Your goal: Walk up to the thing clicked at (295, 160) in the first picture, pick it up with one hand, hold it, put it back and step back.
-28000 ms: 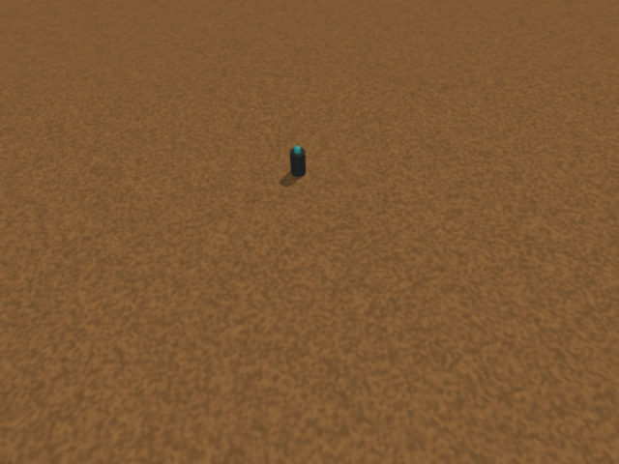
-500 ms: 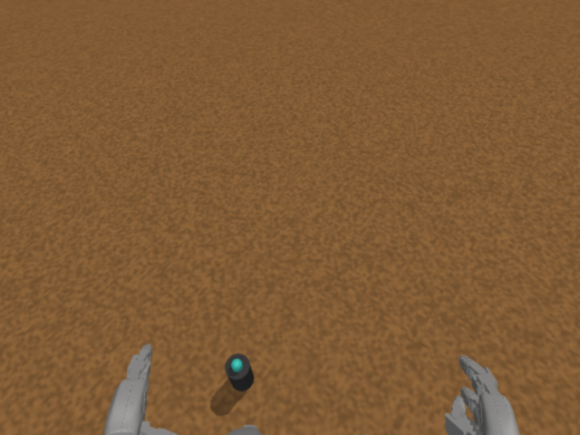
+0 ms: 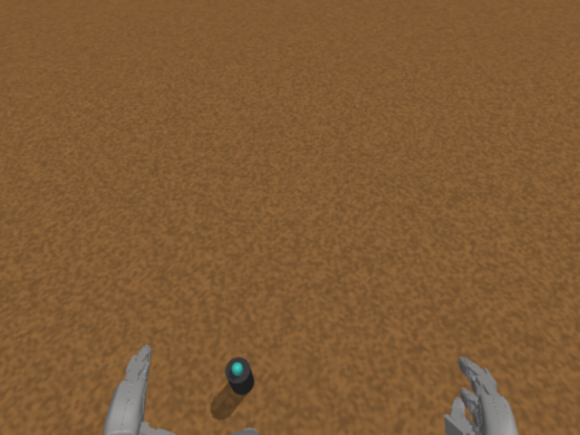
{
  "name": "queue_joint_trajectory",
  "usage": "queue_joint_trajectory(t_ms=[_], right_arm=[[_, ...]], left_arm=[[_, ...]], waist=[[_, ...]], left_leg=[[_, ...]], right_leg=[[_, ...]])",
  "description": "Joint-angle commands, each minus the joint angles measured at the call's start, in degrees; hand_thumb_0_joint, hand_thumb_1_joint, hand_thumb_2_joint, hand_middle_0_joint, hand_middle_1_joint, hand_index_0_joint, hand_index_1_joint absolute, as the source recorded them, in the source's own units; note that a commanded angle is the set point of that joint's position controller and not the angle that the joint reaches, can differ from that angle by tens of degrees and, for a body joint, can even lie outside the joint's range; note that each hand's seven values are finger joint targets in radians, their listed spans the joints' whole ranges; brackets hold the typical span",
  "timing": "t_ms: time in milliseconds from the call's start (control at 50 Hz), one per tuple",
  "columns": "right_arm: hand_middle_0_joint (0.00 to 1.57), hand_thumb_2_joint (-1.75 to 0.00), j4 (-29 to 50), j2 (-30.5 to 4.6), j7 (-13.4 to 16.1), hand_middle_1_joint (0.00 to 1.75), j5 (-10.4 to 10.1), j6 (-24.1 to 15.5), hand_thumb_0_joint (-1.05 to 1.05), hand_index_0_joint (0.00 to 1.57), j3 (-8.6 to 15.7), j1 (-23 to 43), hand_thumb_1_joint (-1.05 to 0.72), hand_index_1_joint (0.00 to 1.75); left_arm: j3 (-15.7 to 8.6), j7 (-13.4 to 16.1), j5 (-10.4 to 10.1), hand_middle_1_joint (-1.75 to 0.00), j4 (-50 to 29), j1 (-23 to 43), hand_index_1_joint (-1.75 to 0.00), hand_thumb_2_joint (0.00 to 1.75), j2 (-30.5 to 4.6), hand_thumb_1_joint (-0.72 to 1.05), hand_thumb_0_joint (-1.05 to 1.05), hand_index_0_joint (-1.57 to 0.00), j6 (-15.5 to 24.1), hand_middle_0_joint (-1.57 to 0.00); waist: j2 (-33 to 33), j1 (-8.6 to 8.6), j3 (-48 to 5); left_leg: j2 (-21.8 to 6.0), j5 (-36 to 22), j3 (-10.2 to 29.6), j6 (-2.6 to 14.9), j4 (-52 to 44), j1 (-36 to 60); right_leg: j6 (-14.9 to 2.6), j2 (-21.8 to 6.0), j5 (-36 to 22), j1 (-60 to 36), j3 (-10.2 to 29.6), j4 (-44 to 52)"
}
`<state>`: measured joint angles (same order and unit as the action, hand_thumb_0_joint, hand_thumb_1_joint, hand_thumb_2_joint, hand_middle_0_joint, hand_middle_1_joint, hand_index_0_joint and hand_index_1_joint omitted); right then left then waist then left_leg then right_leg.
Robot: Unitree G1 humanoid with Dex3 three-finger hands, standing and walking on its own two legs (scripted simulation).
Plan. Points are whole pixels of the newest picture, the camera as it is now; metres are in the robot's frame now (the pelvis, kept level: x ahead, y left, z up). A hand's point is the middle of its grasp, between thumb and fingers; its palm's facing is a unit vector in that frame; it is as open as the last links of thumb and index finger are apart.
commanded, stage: stand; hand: left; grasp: from the side
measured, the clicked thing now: (239, 374) +0.39 +0.19 -0.64
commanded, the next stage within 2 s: none
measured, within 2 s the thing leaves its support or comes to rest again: neither
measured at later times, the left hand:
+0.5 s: hand out of the picture +0.13 +0.22 -0.10, palm faces -0.02 -0.94 -0.34, open 8.6 cm
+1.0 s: hand out of the picture +0.02 +0.25 -0.11, palm faces +0.00 -0.94 -0.34, open 7.4 cm
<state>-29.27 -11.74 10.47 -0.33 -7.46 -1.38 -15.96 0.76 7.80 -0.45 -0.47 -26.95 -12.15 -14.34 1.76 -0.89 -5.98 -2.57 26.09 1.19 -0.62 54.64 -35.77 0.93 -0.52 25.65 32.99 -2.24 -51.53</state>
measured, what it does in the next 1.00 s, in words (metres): rises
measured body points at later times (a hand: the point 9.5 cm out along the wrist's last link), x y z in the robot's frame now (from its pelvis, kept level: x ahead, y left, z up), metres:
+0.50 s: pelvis -0.01 +0.00 +0.02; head +0.01 +0.01 +0.47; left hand +0.12 +0.27 -0.08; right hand +0.12 -0.27 -0.09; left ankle +0.02 +0.12 -0.69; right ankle +0.00 -0.13 -0.69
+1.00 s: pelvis -0.02 +0.01 +0.05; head -0.03 +0.01 +0.50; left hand +0.02 +0.30 -0.08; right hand +0.06 -0.27 -0.09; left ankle +0.02 +0.12 -0.69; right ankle +0.00 -0.13 -0.69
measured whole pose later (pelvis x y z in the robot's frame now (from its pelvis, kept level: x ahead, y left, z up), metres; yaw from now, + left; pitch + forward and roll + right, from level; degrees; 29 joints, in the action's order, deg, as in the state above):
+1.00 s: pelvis -0.02 +0.01 +0.05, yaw +1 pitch -4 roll +0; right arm -61.4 -17.0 0.1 1.6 0.2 1.0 -9.3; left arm 0.1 0.9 1.8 60.7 -11.9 -18.4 0.5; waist 0.5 1.0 3.2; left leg 0.3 10.9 -0.2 0.6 25.8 -10.8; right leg 2.1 -3.0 11.8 9.1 -1.6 -25.2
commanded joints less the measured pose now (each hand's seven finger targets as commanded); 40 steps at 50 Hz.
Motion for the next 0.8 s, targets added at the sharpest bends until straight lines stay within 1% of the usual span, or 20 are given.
queue_joint_trajectory(t_ms=[0,20,40,120,180,200,260,280,300,320,340,400,420,520,540,580,700,720,740,780], right_arm=[[0.2,-0.9,9.4,-7.0,0.6,0.3,0.1,-3.2,0.0,0.2,3.0,3.0,-0.9,0.3],[0.2,-0.9,9.1,-6.8,0.6,0.3,0.2,-3.0,0.0,0.2,2.8,3.1,-0.9,0.3],[0.2,-0.9,9.5,-6.9,0.5,0.3,0.1,-3.0,0.0,0.2,2.7,3.3,-0.9,0.3],[0.2,-0.9,9.6,-7.2,0.4,0.3,0.1,-3.2,0.0,0.2,2.9,3.7,-0.9,0.3],[0.2,-0.9,9.5,-7.0,0.5,0.3,0.1,-3.4,0.0,0.2,2.9,3.3,-0.9,0.3],[0.2,-0.9,9.6,-7.1,0.5,0.3,0.0,-3.4,0.0,0.2,2.9,3.4,-0.9,0.3],[0.2,-0.9,9.8,-7.0,0.6,0.3,0.1,-3.4,0.0,0.2,2.8,3.6,-0.9,0.3],[0.2,-0.9,-3.4,-14.8,-2.8,0.3,6.3,0.5,0.0,0.2,4.9,6.5,-0.9,0.3],[0.2,-0.9,-5.7,-14.3,-4.8,0.3,7.1,2.3,0.0,0.2,5.4,6.0,-0.9,0.3],[0.2,-0.9,-6.2,-13.9,-5.7,0.3,6.6,3.0,0.0,0.2,5.4,6.0,-0.9,0.3],[0.2,-0.9,-6.5,-13.8,-6.4,0.3,6.0,3.6,0.0,0.2,5.4,6.1,-0.9,0.3],[0.2,-0.9,-8.7,-13.9,-8.8,0.3,3.8,3.8,0.0,0.2,5.3,6.1,-0.9,0.3],[0.2,-0.9,-9.5,-14.3,-9.2,0.3,3.3,3.8,0.0,0.2,5.7,7.1,-0.9,0.3],[0.2,-0.9,-14.2,-14.3,-9.7,0.3,3.3,4.3,0.0,0.2,5.9,7.8,-0.9,0.3],[0.2,-0.9,-15.0,-14.5,-9.7,0.3,3.2,4.5,0.0,0.2,5.8,7.8,-0.9,0.3],[0.2,-0.9,-16.6,-14.6,-9.7,0.3,3.0,4.8,0.0,0.2,5.7,8.1,-0.9,0.3],[0.2,-0.9,-21.8,-16.2,-9.5,0.3,2.7,5.6,0.0,0.2,5.4,7.7,-0.9,0.3],[0.2,-0.9,-22.5,-16.4,-9.6,0.3,2.6,5.7,0.0,0.2,5.3,8.1,-0.9,0.3],[0.2,-0.9,-23.2,-16.4,-9.6,0.3,2.4,5.8,0.0,0.2,5.3,8.3,-0.9,0.3],[0.2,-0.9,-24.4,-16.6,-9.6,0.3,2.3,5.9,0.0,0.2,5.2,8.6,-0.9,0.3]], left_arm=[[-3.8,0.6,0.4,-0.13,-11.1,1.4,-0.13,0.13,-5.8,-0.49,0.0,-0.13,2.9,-0.13],[-3.6,0.6,0.4,-0.21,-9.8,1.2,-0.21,0.21,-5.5,-0.41,0.0,-0.2,2.8,-0.2],[-3.3,0.5,0.3,-0.29,-10.5,1.2,-0.29,0.29,-5.4,-0.33,0.0,-0.2,2.9,-0.2],[-2.7,0.4,0.2,-0.3,-10.2,2.6,-0.3,0.61,-4.9,-0.01,0.0,-0.2,2.9,-0.2],[-3.2,0.5,0.3,-0.3,-11.0,2.1,-0.3,0.85,-5.2,0.23,0.0,-0.2,3.0,-0.2],[-3.4,0.6,0.2,-0.3,-10.5,2.1,-0.3,0.9,-5.3,0.31,0.0,-0.2,3.0,-0.2],[-3.5,0.6,0.3,-0.3,-11.4,1.7,-0.3,0.9,-5.5,0.55,0.0,-0.2,3.0,-0.2],[-6.1,-2.1,6.1,-0.3,8.7,11.9,-0.3,0.9,-12.8,0.63,0.0,-0.2,9.2,-0.2],[-6.3,-3.6,6.3,-0.3,15.7,9.0,-0.3,0.9,-12.9,0.71,0.0,-0.2,11.7,-0.2],[-6.3,-4.3,6.4,-0.3,17.7,9.7,-0.3,0.9,-13.7,0.79,0.0,-0.2,13.1,-0.2],[-5.8,-5.0,5.8,-0.3,19.0,10.4,-0.3,0.9,-13.9,0.87,0.0,-0.2,14.2,-0.2],[-5.3,-6.1,4.0,-0.3,24.6,13.0,-0.3,0.9,-14.3,0.9,0.0,-0.2,15.5,-0.2],[-5.2,-6.3,3.5,-0.3,27.0,12.7,-0.3,0.9,-14.3,0.9,0.0,-0.2,15.7,-0.2],[-5.0,-5.9,3.0,-0.3,36.2,14.6,-0.3,0.9,-15.1,0.9,0.0,-0.2,16.7,-0.2],[-4.9,-5.9,2.9,-0.3,37.4,15.5,-0.3,0.9,-15.2,0.9,0.0,-0.2,16.8,-0.2],[-4.7,-5.8,2.8,-0.3,40.5,15.5,-0.3,0.9,-15.2,0.9,0.0,-0.2,16.8,-0.2],[-4.1,-5.9,2.3,-0.3,48.2,15.8,-0.3,0.9,-15.9,0.9,0.0,-0.2,16.4,-0.2],[-4.0,-5.9,2.3,-0.3,49.3,15.8,-0.3,0.9,-16.0,0.9,0.0,-0.2,16.4,-0.2],[-4.0,-5.8,2.3,-0.3,50.3,15.9,-0.3,0.9,-16.5,0.9,0.0,-0.2,16.5,-0.2],[-3.9,-5.9,2.2,-0.3,52.2,16.6,-0.3,0.9,-16.6,0.9,0.0,-0.2,16.2,-0.2]], waist=[[0.3,0.1,-6.3],[0.6,0.03,-5.5],[0.4,0.15,-4.9],[0.6,-0.33,-3.6],[0.4,-0.41,-5.2],[-0.4,-0.28,-5.0],[-0.4,-0.06,-6.1],[-4.3,1.79,1.3],[-5.8,2.04,-2.7],[-7.2,1.29,-2.8],[-5.6,1.02,-0.7],[-2.7,1.59,1.3],[-2.1,2.11,0.6],[-0.6,2.0,-0.3],[-0.5,1.82,1.7],[-0.9,1.94,2.1],[-0.6,1.51,5.9],[-0.1,1.56,6.1],[-0.3,1.68,5.4],[-0.2,1.53,7.0]], left_leg=[[1.7,-13.3,-0.8,0.78,-9.0,5.7],[1.7,-12.8,-0.8,0.78,-9.1,5.2],[1.7,-11.3,-0.7,0.82,-9.5,4.8],[1.5,-8.0,-0.5,0.76,-10.6,4.8],[1.6,-9.7,-0.7,0.84,-9.7,5.6],[1.7,-9.4,-0.7,0.94,-9.7,5.1],[1.8,-9.8,-0.9,0.97,-9.4,5.5],[-0.2,-19.0,2.9,2.72,-11.8,7.3],[0.2,-18.9,1.1,3.96,-9.7,10.2],[0.2,-17.9,1.1,4.4,-10.0,11.2],[0.3,-15.9,2.0,4.82,-11.9,11.0],[0.4,-9.4,2.5,4.44,-16.0,13.4],[0.1,-10.5,3.0,4.33,-16.3,14.1],[-0.7,-18.2,3.8,3.8,-19.6,17.7],[-1.0,-16.6,4.5,3.84,-21.3,16.7],[-1.3,-17.2,4.5,3.85,-22.6,18.2],[-2.1,-11.7,5.8,3.23,-29.6,20.4],[-2.3,-11.5,6.1,3.18,-30.8,20.6],[-2.3,-13.8,5.9,3.03,-30.7,22.1],[-2.7,-11.4,6.4,2.83,-33.1,21.9]], right_leg=[[-1.47,1.7,-11.8,-3.1,-1.6,7.9],[-1.43,1.7,-11.3,-2.8,-1.6,7.9],[-1.49,1.7,-10.1,-2.6,-1.7,8.2],[-1.5,1.9,-7.0,-1.0,-1.9,8.3],[-1.47,1.8,-8.5,-1.7,-1.7,8.5],[-1.41,1.7,-8.3,-1.9,-1.7,8.4],[-1.44,1.6,-8.7,-2.2,-1.4,8.6],[-3.9,-3.2,-12.8,-10.6,3.6,9.4],[-4.94,-4.4,-15.3,-11.7,5.6,10.9],[-5.66,-5.0,-15.5,-11.3,7.3,11.4],[-5.67,-4.9,-13.6,-9.6,7.7,12.4],[-4.93,-5.1,-6.6,-9.2,7.5,14.6],[-4.61,-4.8,-7.9,-10.3,6.7,15.3],[-3.31,-5.0,-16.6,-15.9,5.4,16.2],[-3.14,-4.7,-15.4,-15.8,5.1,17.1],[-3.06,-4.9,-16.0,-17.1,5.0,18.7],[-2.8,-5.3,-11.6,-19.0,5.6,25.4],[-2.67,-5.2,-11.9,-19.9,5.4,26.2],[-2.62,-5.6,-13.3,-20.8,5.6,26.8],[-2.27,-5.4,-12.0,-21.1,5.0,28.1]])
